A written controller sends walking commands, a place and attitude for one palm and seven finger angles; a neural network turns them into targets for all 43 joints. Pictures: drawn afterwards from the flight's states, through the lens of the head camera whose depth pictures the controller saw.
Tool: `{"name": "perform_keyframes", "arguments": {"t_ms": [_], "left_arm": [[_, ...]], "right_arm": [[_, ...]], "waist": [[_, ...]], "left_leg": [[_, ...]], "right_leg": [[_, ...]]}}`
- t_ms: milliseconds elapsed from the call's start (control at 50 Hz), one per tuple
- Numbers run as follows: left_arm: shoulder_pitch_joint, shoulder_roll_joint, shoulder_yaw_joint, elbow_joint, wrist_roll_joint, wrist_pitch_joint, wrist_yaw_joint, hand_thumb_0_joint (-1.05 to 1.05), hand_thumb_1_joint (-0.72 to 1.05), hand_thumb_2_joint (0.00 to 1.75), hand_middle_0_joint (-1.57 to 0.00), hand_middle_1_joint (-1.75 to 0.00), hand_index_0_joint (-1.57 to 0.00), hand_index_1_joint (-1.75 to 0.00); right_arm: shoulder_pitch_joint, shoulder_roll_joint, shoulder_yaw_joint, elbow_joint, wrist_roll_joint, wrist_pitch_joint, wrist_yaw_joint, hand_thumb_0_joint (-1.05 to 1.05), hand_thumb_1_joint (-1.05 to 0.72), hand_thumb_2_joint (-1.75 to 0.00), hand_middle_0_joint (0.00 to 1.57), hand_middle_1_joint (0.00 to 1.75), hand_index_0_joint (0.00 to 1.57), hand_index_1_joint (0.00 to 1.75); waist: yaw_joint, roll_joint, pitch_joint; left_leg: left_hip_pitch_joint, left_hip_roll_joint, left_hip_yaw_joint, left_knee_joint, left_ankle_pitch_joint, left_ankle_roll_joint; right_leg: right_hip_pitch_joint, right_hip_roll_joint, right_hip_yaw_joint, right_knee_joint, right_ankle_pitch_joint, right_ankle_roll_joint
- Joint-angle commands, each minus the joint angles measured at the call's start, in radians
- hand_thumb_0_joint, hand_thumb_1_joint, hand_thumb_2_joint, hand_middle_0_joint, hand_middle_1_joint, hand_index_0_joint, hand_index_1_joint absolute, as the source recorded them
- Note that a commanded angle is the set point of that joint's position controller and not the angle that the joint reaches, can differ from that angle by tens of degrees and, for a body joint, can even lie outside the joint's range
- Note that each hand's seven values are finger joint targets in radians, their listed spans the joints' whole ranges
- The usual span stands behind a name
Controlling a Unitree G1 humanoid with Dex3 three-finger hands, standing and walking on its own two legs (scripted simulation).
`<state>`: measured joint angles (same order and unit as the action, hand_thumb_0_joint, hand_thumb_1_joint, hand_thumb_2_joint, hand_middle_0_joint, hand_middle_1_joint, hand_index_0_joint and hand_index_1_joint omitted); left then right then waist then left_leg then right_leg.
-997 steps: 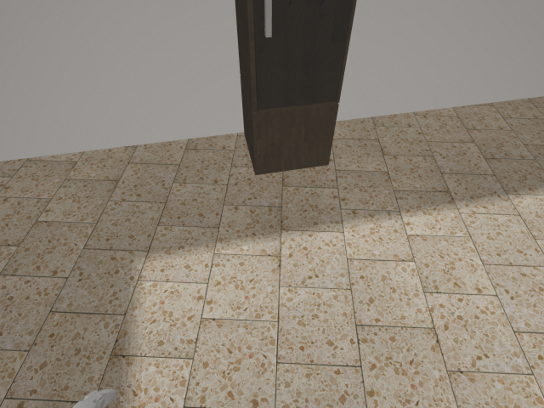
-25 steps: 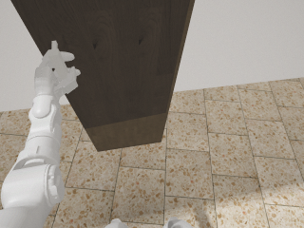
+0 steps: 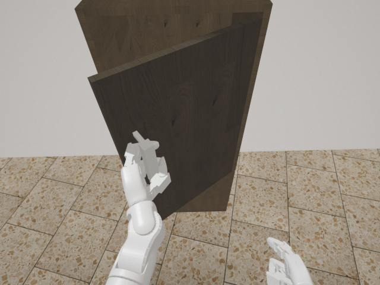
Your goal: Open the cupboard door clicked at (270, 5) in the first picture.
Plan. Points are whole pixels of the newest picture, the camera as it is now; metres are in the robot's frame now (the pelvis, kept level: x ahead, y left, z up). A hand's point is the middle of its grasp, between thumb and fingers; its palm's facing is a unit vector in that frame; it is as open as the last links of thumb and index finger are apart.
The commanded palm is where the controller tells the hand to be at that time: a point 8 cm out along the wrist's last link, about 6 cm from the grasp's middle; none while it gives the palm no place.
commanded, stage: pull the door open along its arc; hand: left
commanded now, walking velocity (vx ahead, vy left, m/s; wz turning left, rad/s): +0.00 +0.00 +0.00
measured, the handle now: (146, 157) +0.36 +0.11 +0.08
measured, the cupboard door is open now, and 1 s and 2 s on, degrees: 36 41 42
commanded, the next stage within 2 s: open thumb and fingers to let go in 0.14 s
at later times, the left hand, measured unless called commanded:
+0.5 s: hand (175, 184) +0.30 +0.05 +0.08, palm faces +0.43 -0.90 -0.05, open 7.3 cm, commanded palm +0.25 +0.08 +0.08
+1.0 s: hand (171, 187) +0.29 +0.05 +0.08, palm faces +0.38 -0.92 -0.03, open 14.9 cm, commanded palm +0.25 +0.09 +0.08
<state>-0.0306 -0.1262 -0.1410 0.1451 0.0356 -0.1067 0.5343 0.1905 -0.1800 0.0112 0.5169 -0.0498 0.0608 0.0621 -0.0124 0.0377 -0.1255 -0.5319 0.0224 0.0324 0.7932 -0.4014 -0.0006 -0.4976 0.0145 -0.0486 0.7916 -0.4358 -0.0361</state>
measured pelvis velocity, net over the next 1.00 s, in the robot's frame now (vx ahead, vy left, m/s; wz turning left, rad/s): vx -0.02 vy -0.02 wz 0.05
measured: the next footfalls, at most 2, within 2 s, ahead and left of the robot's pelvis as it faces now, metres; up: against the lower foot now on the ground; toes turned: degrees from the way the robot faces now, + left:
none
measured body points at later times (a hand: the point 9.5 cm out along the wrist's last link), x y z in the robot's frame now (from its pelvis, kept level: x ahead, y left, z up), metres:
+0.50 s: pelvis +0.00 -0.04 +0.00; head +0.02 -0.08 +0.45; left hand +0.27 +0.09 +0.08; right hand +0.18 -0.25 -0.11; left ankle +0.00 +0.12 -0.71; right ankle -0.02 -0.09 -0.71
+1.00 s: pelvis -0.02 -0.02 +0.00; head -0.01 -0.04 +0.45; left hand +0.27 +0.10 +0.08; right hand +0.16 -0.23 -0.10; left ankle +0.00 +0.12 -0.71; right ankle -0.02 -0.09 -0.71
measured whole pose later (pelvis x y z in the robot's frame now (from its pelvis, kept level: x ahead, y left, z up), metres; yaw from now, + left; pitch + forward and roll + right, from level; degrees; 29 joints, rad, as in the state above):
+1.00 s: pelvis -0.02 -0.02 +0.00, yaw +3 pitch +5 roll +0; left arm -0.03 -0.11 -0.23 0.17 0.08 -0.12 0.61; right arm 0.17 -0.19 0.00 0.59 -0.06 0.04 0.00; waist -0.01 0.04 -0.09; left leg -0.52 0.01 -0.02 0.79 -0.37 -0.02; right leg -0.47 0.01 -0.10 0.80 -0.43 -0.06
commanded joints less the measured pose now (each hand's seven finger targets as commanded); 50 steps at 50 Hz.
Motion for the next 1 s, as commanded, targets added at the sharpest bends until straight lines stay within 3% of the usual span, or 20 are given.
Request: {"name": "perform_keyframes", "arguments": {"t_ms": [0, 60, 140, 180, 220, 280, 300, 380, 440, 500, 620, 660, 780, 880, 980], "left_arm": [[0.031, -0.009, 0.012, -0.339, 0.062, -0.003, 0.084, 0.0, 0.9, 0.9, -0.4, -1.35, -0.4, -1.35], [0.169, -0.046, -0.036, -0.397, 0.037, 0.03, 0.055, 0.0, 0.9, 0.9, -0.4, -1.35, -0.4, -1.35], [0.04, -0.089, -0.086, -0.394, 0.039, 0.055, 0.076, 0.0, 0.9, 0.9, -0.4, -1.35, -0.4, -1.35], [-0.014, -0.115, -0.104, -0.35, 0.05, 0.06, 0.089, 0.0, 0.9, 0.9, -0.4, -1.35, -0.4, -1.35], [-0.158, -0.06, -0.059, -0.313, 0.061, 0.044, 0.108, 0.0, 0.9, 0.9, -0.4, -1.35, -0.4, -1.35], [-0.112, -0.071, -0.061, -0.293, 0.058, 0.027, 0.1, 0.0, 0.69, 0.81, -0.38, -1.33, -0.38, -1.33], [-0.085, -0.089, -0.078, -0.282, 0.052, 0.026, 0.089, 0.0, 0.62, 0.78, -0.38, -1.32, -0.38, -1.32], [-0.098, -0.061, -0.064, -0.302, 0.035, -0.002, 0.063, 0.0, 0.34, 0.66, -0.36, -1.29, -0.36, -1.29], [-0.117, -0.053, -0.068, -0.298, 0.033, -0.023, 0.048, 0.0, 0.13, 0.57, -0.35, -1.27, -0.35, -1.27], [-0.086, -0.053, -0.068, -0.302, 0.037, -0.043, 0.04, 0.0, -0.08, 0.48, -0.33, -1.24, -0.33, -1.24], [-0.131, -0.03, -0.047, -0.281, 0.039, -0.068, 0.047, 0.0, -0.5, 0.3, -0.3, -1.2, -0.3, -1.2], [-0.122, -0.028, -0.044, -0.276, 0.039, -0.068, 0.049, 0.0, -0.5, 0.3, -0.3, -1.2, -0.3, -1.2], [-0.193, -0.039, -0.052, -0.234, 0.041, -0.075, 0.058, 0.0, -0.5, 0.3, -0.25, -0.9, -0.25, -0.9], [-0.249, -0.079, -0.092, -0.206, 0.06, -0.078, 0.073, 0.0, -0.5, 0.3, -0.21, -0.65, -0.21, -0.65], [-0.309, -0.097, -0.098, -0.171, 0.059, -0.066, 0.096, 0.0, -0.5, 0.3, -0.17, -0.4, -0.17, -0.4]], "right_arm": [[-0.08, -0.088, -0.035, -0.149, -0.005, -0.015, -0.028, 0.0, -0.9, -0.9, 0.2, 0.3, 0.2, 0.3], [-0.114, -0.074, -0.023, -0.151, 0.003, -0.005, -0.03, 0.0, -0.9, -0.9, 0.2, 0.3, 0.2, 0.3], [-0.152, -0.07, -0.013, -0.133, -0.003, -0.01, -0.038, 0.0, -0.9, -0.9, 0.2, 0.3, 0.2, 0.3], [-0.164, -0.067, -0.01, -0.117, -0.011, -0.02, -0.04, 0.0, -0.9, -0.9, 0.2, 0.3, 0.2, 0.3], [-0.159, -0.072, -0.011, -0.091, -0.014, -0.026, -0.05, 0.0, -0.9, -0.9, 0.2, 0.3, 0.2, 0.3], [-0.146, -0.067, -0.019, -0.087, -0.015, -0.033, -0.057, 0.0, -0.9, -0.9, 0.2, 0.3, 0.2, 0.3], [-0.138, -0.068, -0.021, -0.092, -0.013, -0.035, -0.057, 0.0, -0.9, -0.9, 0.2, 0.3, 0.2, 0.3], [-0.11, -0.077, -0.032, -0.091, -0.008, -0.037, -0.066, 0.0, -0.9, -0.9, 0.2, 0.3, 0.2, 0.3], [-0.103, -0.081, -0.033, -0.086, -0.006, -0.04, -0.068, 0.0, -0.9, -0.9, 0.2, 0.3, 0.2, 0.3], [-0.1, -0.08, -0.036, -0.089, -0.006, -0.046, -0.068, 0.0, -0.9, -0.9, 0.2, 0.3, 0.2, 0.3], [-0.108, -0.08, -0.034, -0.086, -0.007, -0.057, -0.072, 0.0, -0.9, -0.9, 0.2, 0.3, 0.2, 0.3], [-0.112, -0.082, -0.034, -0.09, -0.007, -0.06, -0.072, 0.0, -0.9, -0.9, 0.2, 0.3, 0.2, 0.3], [-0.116, -0.085, -0.034, -0.081, -0.007, -0.066, -0.076, 0.0, -0.9, -0.9, 0.2, 0.3, 0.2, 0.3], [-0.116, -0.085, -0.036, -0.075, -0.007, -0.075, -0.07, 0.0, -0.9, -0.9, 0.2, 0.3, 0.2, 0.3], [-0.128, -0.085, -0.034, -0.073, -0.006, -0.071, -0.066, 0.0, -0.9, -0.9, 0.2, 0.3, 0.2, 0.3]], "waist": [[0.042, -0.115, -0.209], [0.044, -0.116, -0.17], [0.012, -0.1, -0.072], [0.003, -0.095, -0.069], [-0.015, -0.109, -0.081], [0.008, -0.124, -0.163], [0.01, -0.145, -0.178], [0.006, -0.18, -0.227], [-0.002, -0.199, -0.205], [0.004, -0.177, -0.209], [0.003, -0.162, -0.166], [0.006, -0.16, -0.17], [-0.007, -0.178, -0.136], [-0.012, -0.11, -0.15], [-0.009, -0.11, -0.158]], "left_leg": [[0.139, -0.023, -0.007, -0.075, 0.336, 0.007], [0.158, -0.024, -0.012, -0.078, 0.34, 0.004], [0.159, -0.034, -0.027, -0.056, 0.279, 0.004], [0.153, -0.039, -0.036, -0.042, 0.26, 0.005], [0.128, -0.045, -0.045, -0.029, 0.238, 0.007], [0.127, -0.049, -0.049, -0.036, 0.255, 0.006], [0.124, -0.05, -0.048, -0.042, 0.265, 0.006], [0.118, -0.049, -0.047, -0.046, 0.286, 0.007], [0.106, -0.049, -0.052, -0.045, 0.274, 0.009], [0.111, -0.048, -0.049, -0.047, 0.273, 0.01], [0.096, -0.048, -0.051, -0.042, 0.226, 0.011], [0.096, -0.048, -0.05, -0.043, 0.225, 0.013], [0.099, -0.048, -0.049, -0.047, 0.186, 0.016], [0.127, -0.042, -0.046, -0.048, 0.191, 0.019], [0.127, -0.037, -0.05, -0.053, 0.189, 0.017]], "right_leg": [[0.206, -0.018, 0.01, -0.137, 0.468, 0.009], [0.236, -0.031, 0.019, -0.165, 0.546, 0.016], [0.173, -0.049, 0.039, -0.208, 0.485, 0.026], [0.138, -0.06, 0.049, -0.206, 0.469, 0.033], [0.11, -0.07, 0.068, -0.2, 0.446, 0.04], [0.163, -0.078, 0.082, -0.18, 0.516, 0.047], [0.182, -0.076, 0.073, -0.169, 0.558, 0.05], [0.234, -0.086, 0.087, -0.154, 0.674, 0.065], [0.23, -0.092, 0.097, -0.164, 0.666, 0.069], [0.221, -0.09, 0.095, -0.158, 0.657, 0.067], [0.179, -0.095, 0.12, -0.19, 0.512, 0.063], [0.177, -0.092, 0.115, -0.191, 0.493, 0.06], [0.128, -0.086, 0.103, -0.213, 0.358, 0.054], [0.076, -0.058, 0.053, -0.179, 0.288, 0.031], [0.053, -0.036, 0.02, -0.156, 0.219, 0.014]]}}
